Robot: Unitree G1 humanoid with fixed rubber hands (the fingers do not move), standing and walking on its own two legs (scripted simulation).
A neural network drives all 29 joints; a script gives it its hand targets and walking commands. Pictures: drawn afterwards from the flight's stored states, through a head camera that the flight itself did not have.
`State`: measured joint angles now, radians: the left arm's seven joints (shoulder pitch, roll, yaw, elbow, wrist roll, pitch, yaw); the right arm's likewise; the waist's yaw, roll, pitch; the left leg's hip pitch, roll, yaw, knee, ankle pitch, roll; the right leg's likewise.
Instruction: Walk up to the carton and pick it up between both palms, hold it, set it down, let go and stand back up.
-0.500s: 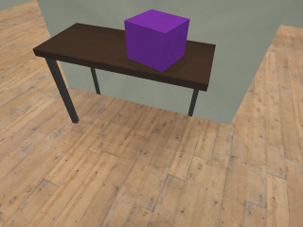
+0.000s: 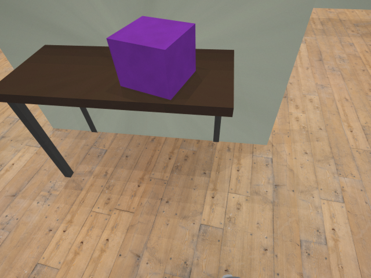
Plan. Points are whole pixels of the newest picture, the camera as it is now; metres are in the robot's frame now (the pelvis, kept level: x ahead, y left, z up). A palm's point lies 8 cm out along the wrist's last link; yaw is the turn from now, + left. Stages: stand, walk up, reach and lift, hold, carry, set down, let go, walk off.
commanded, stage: walk up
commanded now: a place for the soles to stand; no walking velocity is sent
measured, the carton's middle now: (156, 56) +0.92 +0.11 +0.04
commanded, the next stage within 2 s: none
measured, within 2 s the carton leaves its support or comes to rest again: neither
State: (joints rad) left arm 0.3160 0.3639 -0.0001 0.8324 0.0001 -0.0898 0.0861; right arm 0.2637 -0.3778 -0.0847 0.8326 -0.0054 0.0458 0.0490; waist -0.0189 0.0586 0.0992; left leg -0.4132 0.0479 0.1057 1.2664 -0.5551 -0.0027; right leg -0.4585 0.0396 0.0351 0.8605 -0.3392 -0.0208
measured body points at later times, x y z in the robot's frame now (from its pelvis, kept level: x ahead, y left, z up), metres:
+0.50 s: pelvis +0.06 +0.08 +0.00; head +0.12 +0.09 +0.45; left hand +0.14 +0.37 -0.13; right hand +0.10 -0.26 -0.09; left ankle +0.10 +0.17 -0.69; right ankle +0.07 -0.07 -0.66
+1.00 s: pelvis +0.07 +0.04 -0.01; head +0.11 +0.03 +0.44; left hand +0.20 +0.33 -0.12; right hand +0.12 -0.29 -0.12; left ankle +0.11 +0.17 -0.69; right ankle +0.08 -0.08 -0.69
